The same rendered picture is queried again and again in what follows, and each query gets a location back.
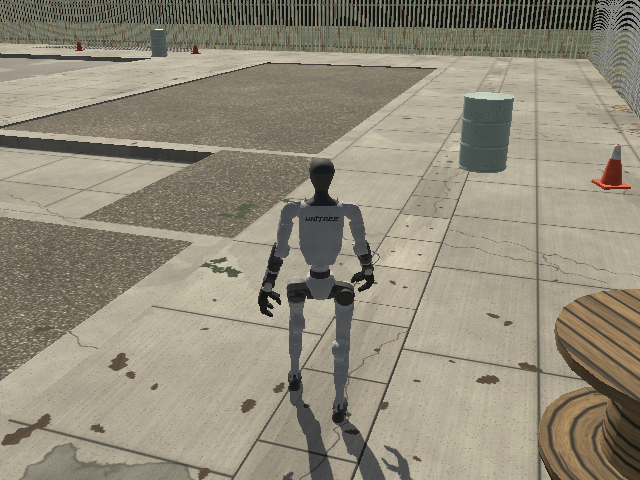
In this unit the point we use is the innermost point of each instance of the robot right thigh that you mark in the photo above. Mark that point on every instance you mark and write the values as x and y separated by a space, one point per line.
344 306

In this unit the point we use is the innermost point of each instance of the right robot upper arm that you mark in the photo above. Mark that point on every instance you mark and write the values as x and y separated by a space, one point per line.
352 212

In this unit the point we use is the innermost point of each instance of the right robot hand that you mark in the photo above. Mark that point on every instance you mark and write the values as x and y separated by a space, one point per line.
361 276

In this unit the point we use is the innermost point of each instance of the left robot hand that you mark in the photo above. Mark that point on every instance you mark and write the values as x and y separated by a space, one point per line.
264 303

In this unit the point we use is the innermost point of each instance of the humanoid robot torso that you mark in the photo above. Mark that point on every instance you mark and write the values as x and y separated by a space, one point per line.
320 240

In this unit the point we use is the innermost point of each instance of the left robot forearm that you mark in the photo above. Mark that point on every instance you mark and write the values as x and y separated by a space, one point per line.
272 271

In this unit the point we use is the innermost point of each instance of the left robot upper arm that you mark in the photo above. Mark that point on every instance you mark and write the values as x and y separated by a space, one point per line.
289 211

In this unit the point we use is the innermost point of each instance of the right robot forearm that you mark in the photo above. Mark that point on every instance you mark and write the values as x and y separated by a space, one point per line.
366 261

